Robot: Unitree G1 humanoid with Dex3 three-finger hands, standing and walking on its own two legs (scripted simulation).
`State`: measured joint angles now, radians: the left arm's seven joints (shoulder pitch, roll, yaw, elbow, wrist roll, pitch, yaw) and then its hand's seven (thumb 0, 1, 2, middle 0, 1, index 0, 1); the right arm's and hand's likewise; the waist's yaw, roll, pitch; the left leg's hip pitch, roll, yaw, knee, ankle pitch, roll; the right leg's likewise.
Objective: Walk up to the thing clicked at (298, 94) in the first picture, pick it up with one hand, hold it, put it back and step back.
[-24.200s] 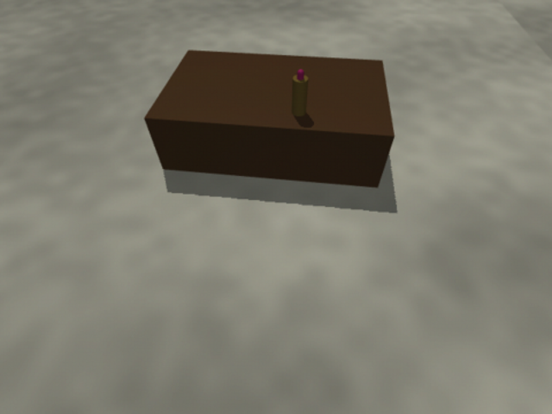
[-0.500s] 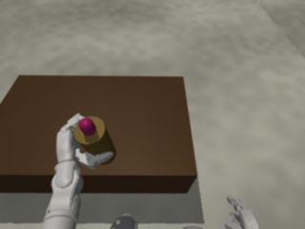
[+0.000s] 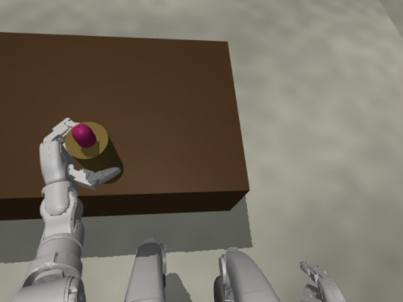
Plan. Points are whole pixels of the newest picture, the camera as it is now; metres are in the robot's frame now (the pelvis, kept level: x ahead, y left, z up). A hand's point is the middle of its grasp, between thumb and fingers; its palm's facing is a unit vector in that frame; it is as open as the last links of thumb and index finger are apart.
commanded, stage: crouch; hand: left
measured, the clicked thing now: (97, 153) +0.38 +0.20 +0.00
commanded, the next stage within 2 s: lower in 0.94 s
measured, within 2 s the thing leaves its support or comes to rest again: rests again in 1.88 s
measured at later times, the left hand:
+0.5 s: hand (96, 151) +0.44 +0.24 -0.12, palm faces +0.29 -0.96 -0.04, open 10.3 cm
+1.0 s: hand (100, 149) +0.47 +0.25 -0.17, palm faces +0.27 -0.96 -0.04, open 10.3 cm
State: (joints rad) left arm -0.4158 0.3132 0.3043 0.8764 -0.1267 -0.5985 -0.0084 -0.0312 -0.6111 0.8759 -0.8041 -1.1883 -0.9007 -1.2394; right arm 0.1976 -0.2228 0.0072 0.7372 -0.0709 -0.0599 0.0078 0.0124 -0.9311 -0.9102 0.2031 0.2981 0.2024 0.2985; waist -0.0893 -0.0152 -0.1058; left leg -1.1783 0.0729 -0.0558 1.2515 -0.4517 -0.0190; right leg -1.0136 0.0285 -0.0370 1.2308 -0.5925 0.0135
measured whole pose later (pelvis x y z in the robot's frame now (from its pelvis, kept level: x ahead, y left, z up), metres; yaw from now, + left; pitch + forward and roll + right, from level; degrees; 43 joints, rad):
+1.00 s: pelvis -0.03 +0.00 -0.13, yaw -6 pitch +34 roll -8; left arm -0.74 0.54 0.53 1.06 -0.06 -0.54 -0.06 -0.06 -0.61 0.92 -0.75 -1.26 -0.85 -1.32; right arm 0.17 -0.22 0.06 0.72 -0.08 0.03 0.04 0.01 -0.95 -0.92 0.20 0.30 0.20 0.30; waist -0.16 0.00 -0.16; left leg -1.82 0.10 -0.11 1.75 -0.55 -0.01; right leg -1.63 0.07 -0.06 1.73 -0.71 0.03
